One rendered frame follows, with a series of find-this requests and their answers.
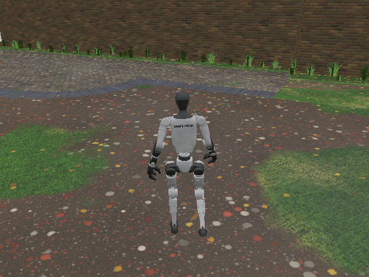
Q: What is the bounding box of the humanoid robot torso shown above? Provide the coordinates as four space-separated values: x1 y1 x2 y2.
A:
170 113 197 173

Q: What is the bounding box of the right robot upper arm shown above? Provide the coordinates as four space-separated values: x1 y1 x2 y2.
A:
195 115 212 147

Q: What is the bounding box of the right robot hand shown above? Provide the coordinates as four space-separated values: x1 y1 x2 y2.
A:
204 154 217 164

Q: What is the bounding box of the left robot hand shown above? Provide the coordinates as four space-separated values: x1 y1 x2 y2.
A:
147 166 161 180

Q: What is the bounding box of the left robot upper arm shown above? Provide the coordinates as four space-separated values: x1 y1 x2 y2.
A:
156 117 171 149

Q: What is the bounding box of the robot right forearm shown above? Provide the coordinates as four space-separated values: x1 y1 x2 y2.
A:
206 138 216 156

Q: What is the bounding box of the robot left forearm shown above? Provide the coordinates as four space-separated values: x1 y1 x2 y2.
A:
149 140 161 167

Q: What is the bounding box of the left robot foot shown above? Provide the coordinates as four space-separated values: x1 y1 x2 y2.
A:
170 220 179 234

